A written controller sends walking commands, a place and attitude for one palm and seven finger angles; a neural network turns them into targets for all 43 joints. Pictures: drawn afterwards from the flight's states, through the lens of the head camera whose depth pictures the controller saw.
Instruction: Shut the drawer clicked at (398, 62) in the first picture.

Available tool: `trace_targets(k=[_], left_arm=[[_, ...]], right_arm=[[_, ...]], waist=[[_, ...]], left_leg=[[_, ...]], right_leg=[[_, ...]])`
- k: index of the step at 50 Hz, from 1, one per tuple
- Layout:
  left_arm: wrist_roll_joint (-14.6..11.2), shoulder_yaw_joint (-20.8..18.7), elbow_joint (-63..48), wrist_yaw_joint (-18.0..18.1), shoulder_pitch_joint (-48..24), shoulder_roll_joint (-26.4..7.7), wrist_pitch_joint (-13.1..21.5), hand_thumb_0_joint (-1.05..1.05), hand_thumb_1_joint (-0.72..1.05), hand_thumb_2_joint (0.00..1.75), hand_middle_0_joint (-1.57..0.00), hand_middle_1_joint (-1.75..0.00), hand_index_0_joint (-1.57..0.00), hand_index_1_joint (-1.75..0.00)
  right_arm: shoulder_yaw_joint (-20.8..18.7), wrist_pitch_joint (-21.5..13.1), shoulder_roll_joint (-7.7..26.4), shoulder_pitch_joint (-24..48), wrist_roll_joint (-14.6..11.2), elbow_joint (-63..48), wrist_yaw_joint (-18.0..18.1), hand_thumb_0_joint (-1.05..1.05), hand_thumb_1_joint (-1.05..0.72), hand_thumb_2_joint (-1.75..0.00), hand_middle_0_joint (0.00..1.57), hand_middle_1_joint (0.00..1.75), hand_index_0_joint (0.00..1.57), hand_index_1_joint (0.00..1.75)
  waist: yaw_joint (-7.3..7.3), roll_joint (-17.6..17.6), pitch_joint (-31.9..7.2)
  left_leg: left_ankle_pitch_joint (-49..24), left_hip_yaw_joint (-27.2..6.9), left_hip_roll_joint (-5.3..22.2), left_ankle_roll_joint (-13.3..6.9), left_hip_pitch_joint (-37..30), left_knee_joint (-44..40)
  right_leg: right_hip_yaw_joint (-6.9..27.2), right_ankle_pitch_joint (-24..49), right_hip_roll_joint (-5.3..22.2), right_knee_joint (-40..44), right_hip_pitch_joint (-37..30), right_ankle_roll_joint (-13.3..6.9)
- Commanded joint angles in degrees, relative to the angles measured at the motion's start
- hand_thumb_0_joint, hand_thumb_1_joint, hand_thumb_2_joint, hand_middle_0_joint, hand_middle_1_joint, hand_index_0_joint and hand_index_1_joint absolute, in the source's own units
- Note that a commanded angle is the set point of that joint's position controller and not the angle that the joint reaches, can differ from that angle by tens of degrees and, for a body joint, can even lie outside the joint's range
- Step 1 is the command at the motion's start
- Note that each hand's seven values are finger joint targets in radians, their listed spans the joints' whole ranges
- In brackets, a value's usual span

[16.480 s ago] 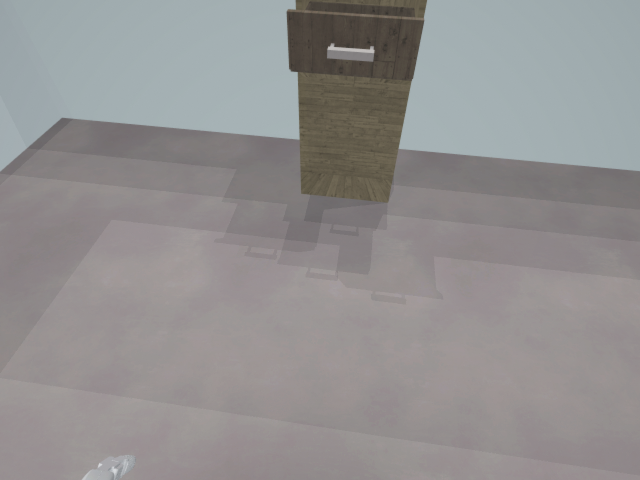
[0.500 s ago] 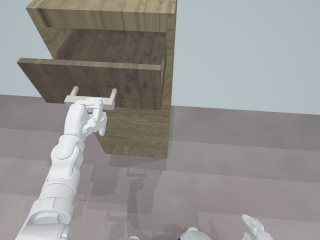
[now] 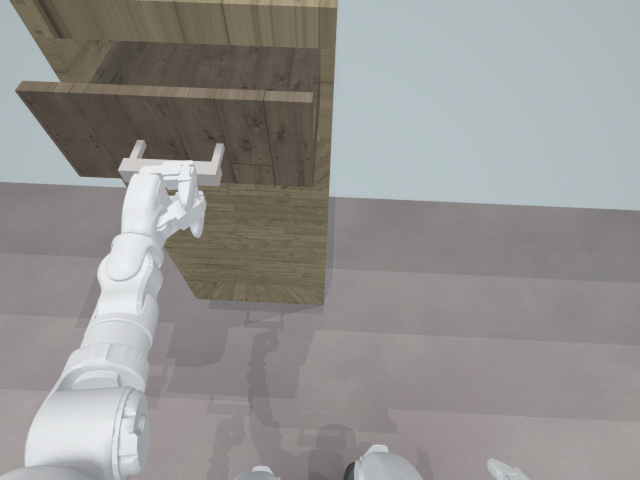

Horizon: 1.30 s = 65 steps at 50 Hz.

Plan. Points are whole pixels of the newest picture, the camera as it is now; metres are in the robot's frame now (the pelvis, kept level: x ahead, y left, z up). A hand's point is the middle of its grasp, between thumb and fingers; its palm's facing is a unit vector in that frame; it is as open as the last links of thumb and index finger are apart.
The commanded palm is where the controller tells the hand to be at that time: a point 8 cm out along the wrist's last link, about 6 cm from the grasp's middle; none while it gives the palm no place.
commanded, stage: push the drawer shut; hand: left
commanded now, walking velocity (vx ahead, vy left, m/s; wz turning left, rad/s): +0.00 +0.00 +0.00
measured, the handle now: (175, 160) +0.52 +0.19 +0.07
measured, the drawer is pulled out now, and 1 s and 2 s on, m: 0.11 0.00 0.00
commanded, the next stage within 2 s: pull the fist back off the drawer in 1.28 s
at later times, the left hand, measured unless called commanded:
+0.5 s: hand (211, 172) +0.49 +0.14 +0.07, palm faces -0.06 -1.00 -0.04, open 3.0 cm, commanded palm +0.48 +0.19 +0.07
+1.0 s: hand (216, 144) +0.55 +0.14 +0.07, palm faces -0.05 -1.00 -0.04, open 2.8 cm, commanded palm +0.54 +0.19 +0.07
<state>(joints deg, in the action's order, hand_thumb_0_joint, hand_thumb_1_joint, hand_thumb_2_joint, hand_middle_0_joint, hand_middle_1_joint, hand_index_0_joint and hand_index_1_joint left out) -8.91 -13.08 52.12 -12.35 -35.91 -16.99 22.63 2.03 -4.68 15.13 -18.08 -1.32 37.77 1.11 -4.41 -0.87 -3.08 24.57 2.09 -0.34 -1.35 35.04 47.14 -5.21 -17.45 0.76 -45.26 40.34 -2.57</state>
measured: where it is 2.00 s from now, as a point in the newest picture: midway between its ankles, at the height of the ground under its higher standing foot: outside the picture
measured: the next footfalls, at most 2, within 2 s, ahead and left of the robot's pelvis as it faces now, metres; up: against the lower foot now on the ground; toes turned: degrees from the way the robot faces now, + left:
none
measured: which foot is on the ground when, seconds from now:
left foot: down 0.00-1.00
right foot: down 0.00-1.00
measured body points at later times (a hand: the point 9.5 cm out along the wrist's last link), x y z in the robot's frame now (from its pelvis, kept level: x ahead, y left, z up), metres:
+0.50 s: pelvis +0.00 +0.00 -0.01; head +0.11 +0.00 +0.43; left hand +0.49 +0.20 +0.08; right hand +0.01 -0.26 -0.13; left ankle -0.02 +0.10 -0.70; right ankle +0.05 -0.09 -0.70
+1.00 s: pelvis +0.00 +0.01 -0.02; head +0.14 +0.01 +0.41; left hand +0.54 +0.20 +0.08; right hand -0.03 -0.25 -0.13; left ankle -0.02 +0.10 -0.70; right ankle +0.05 -0.09 -0.70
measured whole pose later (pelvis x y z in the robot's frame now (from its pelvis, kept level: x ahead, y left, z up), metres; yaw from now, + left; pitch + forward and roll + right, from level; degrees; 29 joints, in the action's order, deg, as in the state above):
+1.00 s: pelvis +0.00 +0.01 -0.02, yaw -1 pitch +22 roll -2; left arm -1.8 -21.0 73.7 -10.7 -61.7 -28.8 22.7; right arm 2.9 0.5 16.3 -24.5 2.3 37.3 -0.5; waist -12.0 -1.9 -4.0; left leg 26.5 1.4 0.9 -1.8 49.6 54.1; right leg -5.9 -17.5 -0.2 -48.9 53.4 -2.4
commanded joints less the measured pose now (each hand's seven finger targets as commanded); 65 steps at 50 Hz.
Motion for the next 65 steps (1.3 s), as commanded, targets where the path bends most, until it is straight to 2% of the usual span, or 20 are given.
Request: trace_targets(k=[1, 6, 7, 10, 17, 18, 19, 23, 29, 32, 34, 37, 39, 45, 47, 50, 55, 59, 62, 65], left_arm=[[0.04, -2.64, -8.44, 0.46, -28.64, -11.59, 3.31, 0.00, 0.90, 0.90, -1.40, -1.60, -1.40, -1.60], [0.47, -2.77, -6.01, 0.26, -32.84, -11.59, 4.08, 0.00, 0.90, 0.90, -1.40, -1.60, -1.40, -1.60], [0.59, -1.10, -5.73, 0.14, -33.77, -9.63, 4.22, 0.00, 0.90, 0.90, -1.40, -1.60, -1.40, -1.60], [0.85, -3.14, -5.10, 0.77, -34.95, -11.92, 4.64, 0.00, 0.90, 0.90, -1.40, -1.60, -1.40, -1.60], [2.25, -2.87, -0.21, 1.74, -40.19, -12.16, 4.50, 0.00, 0.90, 0.90, -1.40, -1.60, -1.40, -1.60], [2.68, -4.66, 0.13, 2.05, -41.15, -14.94, 4.64, 0.00, 0.90, 0.90, -1.40, -1.60, -1.40, -1.60], [2.89, -3.65, 0.72, 2.07, -41.18, -13.81, 4.53, 0.00, 0.90, 0.90, -1.40, -1.60, -1.40, -1.60], [3.59, -5.47, 0.85, 2.24, -44.55, -16.93, 4.78, 0.00, 0.90, 0.90, -1.40, -1.60, -1.40, -1.60], [4.02, -6.26, 3.39, 2.36, -47.48, -18.24, 4.26, 0.00, 0.90, 0.90, -1.40, -1.60, -1.40, -1.60], [4.48, -5.70, 3.33, 2.45, -49.50, -17.93, 4.37, 0.00, 0.90, 0.90, -1.40, -1.60, -1.40, -1.60], [4.70, -7.37, 5.66, 2.69, -48.78, -20.18, 3.86, 0.00, 0.90, 0.90, -1.40, -1.60, -1.40, -1.60], [5.19, -7.33, 6.63, 3.09, -52.00, -20.70, 3.43, 0.00, 0.90, 0.90, -1.40, -1.60, -1.40, -1.60], [5.69, -7.15, 7.04, 3.05, -52.76, -21.06, 3.26, 0.00, 0.90, 0.90, -1.40, -1.60, -1.40, -1.60], [6.65, -9.50, 8.51, 3.33, -56.61, -25.50, 2.52, 0.00, 0.90, 0.90, -1.40, -1.60, -1.40, -1.60], [6.94, -7.60, 9.19, 3.12, -57.26, -23.20, 2.35, 0.00, 0.90, 0.90, -1.40, -1.60, -1.40, -1.60], [6.83, -9.49, 9.29, 3.43, -60.52, -26.03, 1.90, 0.00, 0.90, 0.90, -1.40, -1.60, -1.40, -1.60], [7.33, -6.35, 8.43, 4.00, -65.67, -23.16, 1.83, 0.00, 0.90, 0.90, -1.40, -1.60, -1.40, -1.60], [7.50, -5.67, 10.98, 4.68, -67.87, -23.27, 1.30, 0.00, 0.90, 0.90, -1.40, -1.60, -1.40, -1.60], [7.63, -5.30, 9.41, 4.82, -70.91, -23.90, 1.54, 0.00, 0.90, 0.90, -1.40, -1.60, -1.40, -1.60], [7.54, -3.32, 10.83, 4.93, -71.48, -21.75, 1.24, 0.00, 0.90, 0.90, -1.40, -1.60, -1.40, -1.60]], right_arm=[[-3.03, -1.10, 8.55, -5.51, -0.01, -4.87, 0.41, 0.00, -0.90, -0.90, 0.20, 0.30, 0.20, 0.30], [-3.11, -0.54, 8.66, -6.71, 0.38, -4.72, 0.06, 0.00, -0.90, -0.90, 0.20, 0.30, 0.20, 0.30], [-3.05, -0.46, 8.42, -6.86, 0.43, -4.67, -0.12, 0.00, -0.90, -0.90, 0.20, 0.30, 0.20, 0.30], [-3.30, 0.05, 8.78, -7.77, 0.77, -4.25, -0.35, 0.00, -0.90, -0.90, 0.20, 0.30, 0.20, 0.30], [-3.13, 1.23, 9.04, -9.37, 1.04, -3.72, -0.65, 0.00, -0.90, -0.90, 0.20, 0.30, 0.20, 0.30], [-3.20, 1.36, 9.41, -9.85, 1.15, -3.48, -0.55, 0.00, -0.90, -0.90, 0.20, 0.30, 0.20, 0.30], [-3.14, 1.51, 9.28, -9.86, 1.11, -3.67, -0.62, 0.00, -0.90, -0.90, 0.20, 0.30, 0.20, 0.30], [-3.15, 1.92, 9.63, -11.16, 1.58, -3.27, -0.57, 0.00, -0.90, -0.90, 0.20, 0.30, 0.20, 0.30], [-3.00, 2.65, 10.06, -12.82, 2.08, -3.07, -0.76, 0.00, -0.90, -0.90, 0.20, 0.30, 0.20, 0.30], [-3.04, 2.97, 10.26, -13.82, 2.49, -2.78, -1.00, 0.00, -0.90, -0.90, 0.20, 0.30, 0.20, 0.30], [-2.86, 3.42, 10.55, -14.28, 2.56, -2.88, -1.04, 0.00, -0.90, -0.90, 0.20, 0.30, 0.20, 0.30], [-2.82, 3.67, 10.70, -15.08, 2.69, -2.59, -0.95, 0.00, -0.90, -0.90, 0.20, 0.30, 0.20, 0.30], [-2.67, 3.89, 10.67, -15.43, 2.75, -2.86, -1.02, 0.00, -0.90, -0.90, 0.20, 0.30, 0.20, 0.30], [-2.57, 4.46, 11.22, -17.27, 3.28, -2.56, -0.95, 0.00, -0.90, -0.90, 0.20, 0.30, 0.20, 0.30], [-2.52, 4.71, 11.13, -17.84, 3.47, -2.37, -1.17, 0.00, -0.90, -0.90, 0.20, 0.30, 0.20, 0.30], [-2.61, 5.13, 11.54, -18.50, 3.61, -1.95, -1.06, 0.00, -0.90, -0.90, 0.20, 0.30, 0.20, 0.30], [-2.42, 4.85, 11.42, -19.08, 4.02, -1.04, -1.19, 0.00, -0.90, -0.90, 0.20, 0.30, 0.20, 0.30], [-1.96, 4.55, 11.87, -19.11, 4.17, -0.41, -1.19, 0.00, -0.90, -0.90, 0.20, 0.30, 0.20, 0.30], [-1.75, 3.97, 12.13, -19.50, 4.33, -0.42, -1.02, 0.00, -0.90, -0.90, 0.20, 0.30, 0.20, 0.30], [-1.49, 3.36, 12.36, -19.30, 4.33, 0.05, -0.93, 0.00, -0.90, -0.90, 0.20, 0.30, 0.20, 0.30]], waist=[[-2.77, 0.09, -21.65], [-3.33, -1.00, -23.71], [-3.90, -1.60, -24.34], [-3.66, -1.46, -25.50], [-5.73, -0.82, -22.18], [-5.53, -0.88, -22.50], [-5.84, -1.26, -22.86], [-6.40, -3.52, -26.31], [-7.58, -2.50, -26.21], [-8.03, -5.74, -27.99], [-7.89, -4.23, -27.00], [-9.37, -2.40, -26.06], [-9.29, -5.03, -26.89], [-10.75, -5.12, -28.75], [-11.29, -7.08, -29.35], [-12.34, -5.85, -28.70], [-13.95, -9.97, -29.43], [-15.01, -10.15, -26.82], [-15.36, -11.26, -29.56], [-16.02, -12.07, -27.47]], left_leg=[[-12.59, -3.00, -0.14, 0.09, -1.93, -6.51], [-13.88, -3.48, -0.06, 0.15, -2.43, -5.42], [-14.78, -3.65, -0.01, 0.26, -3.56, -5.29], [-16.10, -3.73, 0.15, 0.39, -3.27, -4.54], [-11.80, -3.75, 0.11, -0.10, -0.01, -4.20], [-11.90, -3.99, 0.16, -0.09, 0.51, -4.07], [-11.21, -3.83, 0.05, -0.18, 0.51, -3.94], [-12.87, -3.94, 0.12, -0.16, -0.61, -2.90], [-12.83, -4.15, 0.30, -0.42, 1.17, -2.22], [-14.95, -4.84, 0.55, -0.05, -1.82, -1.72], [-14.11, -4.54, 0.49, -0.23, 0.60, -1.46], [-12.39, -4.50, 0.48, -0.67, 2.80, -1.24], [-12.34, -4.25, 0.33, -0.60, 2.89, -1.07], [-14.11, -4.34, 0.57, -0.86, 4.14, 0.51], [-16.02, -5.06, 0.84, -0.57, 1.70, 0.75], [-15.05, -5.13, 1.00, -0.81, 3.24, 1.40], [-15.26, -6.50, 1.30, -0.41, -0.11, 1.74], [-12.00, -7.09, 1.41, -0.51, 1.16, 1.79], [-11.32, -7.57, 1.48, -0.48, 0.05, 1.84], [-9.66, -8.60, 1.76, -0.24, -0.35, 1.48]], right_leg=[[5.39, 11.90, -0.42, 3.46, -16.12, 1.02], [5.10, 12.17, -0.71, 2.41, -14.20, 0.89], [4.95, 12.49, -0.81, 2.30, -13.31, 1.00], [4.93, 13.30, -0.85, 1.81, -13.22, 1.00], [5.03, 9.57, -1.20, 2.22, -10.06, 1.16], [5.11, 9.49, -1.18, 1.93, -10.15, 1.11], [5.28, 8.89, -1.19, 2.14, -9.88, 1.16], [5.33, 9.96, -1.20, 1.52, -9.39, 1.21], [5.45, 10.00, -1.44, 1.66, -8.85, 1.35], [4.88, 10.36, -1.62, 1.14, -6.49, 1.17], [5.22, 10.02, -1.65, 1.35, -7.22, 1.21], [5.50, 9.35, -1.69, 1.75, -7.30, 1.52], [5.65, 9.20, -1.63, 1.62, -7.10, 1.36], [5.96, 11.02, -1.67, 1.18, -7.06, 1.51], [5.27, 11.41, -1.80, 0.76, -4.49, 1.37], [5.42, 10.39, -1.87, 1.24, -4.04, 1.68], [4.54, 8.12, -1.98, 1.04, 0.32, 1.51], [4.24, 4.21, -2.06, 1.45, 3.35, 1.52], [4.12, 3.37, -2.10, 1.06, 3.57, 1.51], [3.48, 1.41, -2.00, 0.85, 6.85, 1.48]])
